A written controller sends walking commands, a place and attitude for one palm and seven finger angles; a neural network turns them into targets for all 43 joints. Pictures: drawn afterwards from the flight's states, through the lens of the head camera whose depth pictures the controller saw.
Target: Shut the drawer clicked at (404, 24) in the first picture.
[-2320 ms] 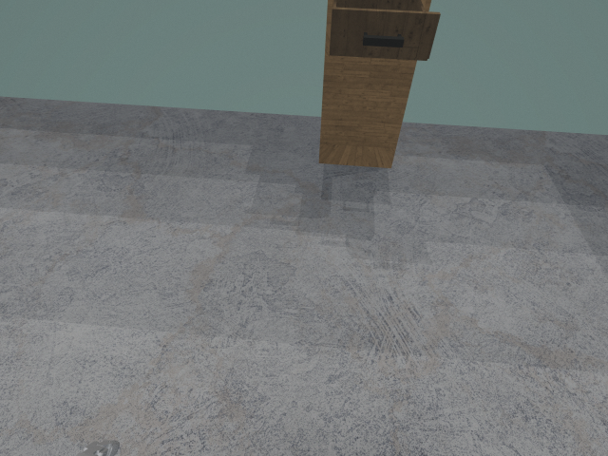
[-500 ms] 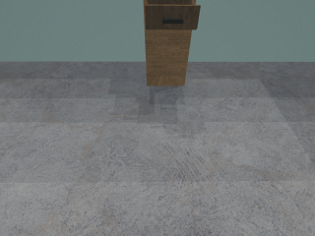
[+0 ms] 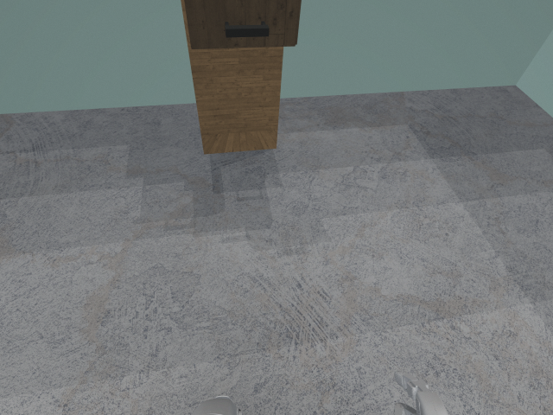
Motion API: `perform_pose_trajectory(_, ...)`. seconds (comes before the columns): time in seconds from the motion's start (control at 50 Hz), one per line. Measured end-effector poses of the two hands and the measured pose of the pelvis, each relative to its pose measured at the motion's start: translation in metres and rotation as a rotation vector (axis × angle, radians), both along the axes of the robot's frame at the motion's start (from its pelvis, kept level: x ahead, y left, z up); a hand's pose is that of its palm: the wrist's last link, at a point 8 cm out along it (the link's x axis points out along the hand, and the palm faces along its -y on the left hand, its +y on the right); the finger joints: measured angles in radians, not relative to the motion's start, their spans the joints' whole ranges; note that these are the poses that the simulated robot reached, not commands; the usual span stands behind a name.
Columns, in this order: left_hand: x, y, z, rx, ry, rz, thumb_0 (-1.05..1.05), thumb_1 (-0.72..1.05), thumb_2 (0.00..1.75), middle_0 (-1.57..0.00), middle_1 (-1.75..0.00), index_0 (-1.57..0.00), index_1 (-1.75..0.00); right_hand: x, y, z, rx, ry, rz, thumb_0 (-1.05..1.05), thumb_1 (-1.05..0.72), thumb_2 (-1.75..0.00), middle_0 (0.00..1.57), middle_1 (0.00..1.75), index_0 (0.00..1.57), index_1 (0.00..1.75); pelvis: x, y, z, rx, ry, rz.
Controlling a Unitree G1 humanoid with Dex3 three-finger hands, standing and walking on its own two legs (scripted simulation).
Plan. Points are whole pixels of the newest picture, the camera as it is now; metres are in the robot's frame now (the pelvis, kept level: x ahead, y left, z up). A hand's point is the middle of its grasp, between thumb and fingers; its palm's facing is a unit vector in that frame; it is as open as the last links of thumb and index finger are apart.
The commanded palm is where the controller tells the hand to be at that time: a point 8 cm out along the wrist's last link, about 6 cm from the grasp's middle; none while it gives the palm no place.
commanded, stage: walk to a spot facing it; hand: left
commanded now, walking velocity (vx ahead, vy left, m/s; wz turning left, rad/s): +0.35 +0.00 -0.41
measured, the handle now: (246, 27) +1.11 +0.23 +0.03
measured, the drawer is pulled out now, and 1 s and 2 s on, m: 0.30 0.30 0.30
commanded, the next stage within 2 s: turn to face it in 1.24 s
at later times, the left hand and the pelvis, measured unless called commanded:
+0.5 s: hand (240, 275) +0.38 +0.11 -0.14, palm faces -0.30 -0.93 -0.20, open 7.4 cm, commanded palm none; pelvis +0.19 -0.02 +0.01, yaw -13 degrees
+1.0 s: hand (224, 256) +0.44 +0.16 -0.17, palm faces -0.25 -0.96 -0.15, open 7.3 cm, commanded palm none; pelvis +0.41 -0.02 +0.01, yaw -19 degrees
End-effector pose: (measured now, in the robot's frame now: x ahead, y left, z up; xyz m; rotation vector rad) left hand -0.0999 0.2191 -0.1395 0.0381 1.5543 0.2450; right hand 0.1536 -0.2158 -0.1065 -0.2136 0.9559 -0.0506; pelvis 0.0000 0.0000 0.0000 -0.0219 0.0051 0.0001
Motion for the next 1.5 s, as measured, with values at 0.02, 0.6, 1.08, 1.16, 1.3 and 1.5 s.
perform_pose_trajectory(0.02, 0.017, 0.011, -0.005, 0.003, -0.007, -0.020, 0.00, 0.90, 0.90, -0.20, -0.30, -0.20, -0.30, 0.004, 0.003, 0.000, -0.006, -0.012, -0.017, 0.01, -0.91, -0.90, 0.20, 0.30, 0.20, 0.30, 0.007, 0.004, -0.002, 0.006, -0.008, -0.015)
perform_pose_trajectory(0.6, 0.496, -0.073, 0.027, -0.038, -0.480, -0.494, 0.00, 0.91, 0.90, -0.20, -0.30, -0.20, -0.30, -0.070, -0.010, -0.019, 0.116, 0.601, -0.533, 0.01, -0.91, -0.90, 0.19, 0.30, 0.20, 0.29, 0.228, -0.037, 0.012, 0.015, -0.026, -0.242)
perform_pose_trajectory(1.08, 0.601, -0.027, 0.010, -0.054, -0.157, -0.440, 0.00, 0.91, 0.90, -0.20, -0.30, -0.20, -0.30, 0.230, -0.038, 0.007, 0.009, 0.249, -0.515, 0.00, -0.92, -0.90, 0.19, 0.30, 0.20, 0.29, 0.436, -0.029, 0.026, 0.001, -0.027, -0.366)
perform_pose_trajectory(1.16, 0.656, -0.052, 0.016, -0.064, -0.196, -0.488, 0.01, 0.92, 0.90, -0.20, -0.30, -0.20, -0.30, 0.217, -0.020, 0.002, 0.074, 0.350, -0.589, 0.01, -0.92, -0.90, 0.20, 0.30, 0.20, 0.29, 0.464, -0.039, 0.029, 0.007, -0.025, -0.403)
perform_pose_trajectory(1.3, 0.765, -0.107, 0.021, -0.042, -0.255, -0.634, 0.01, 0.93, 0.90, -0.20, -0.30, -0.20, -0.30, 0.197, -0.002, -0.009, 0.188, 0.512, -0.734, 0.01, -0.91, -0.90, 0.20, 0.30, 0.20, 0.30, 0.510, -0.074, 0.023, 0.021, -0.030, -0.478)
perform_pose_trajectory(1.5, 0.884, -0.222, 0.018, -0.046, -0.484, -0.734, 0.00, 0.91, 0.90, -0.20, -0.30, -0.20, -0.30, 0.228, -0.062, -0.039, 0.238, 0.617, -0.787, 0.01, -0.91, -0.90, 0.20, 0.30, 0.20, 0.29, 0.566, -0.147, -0.002, 0.017, -0.041, -0.486)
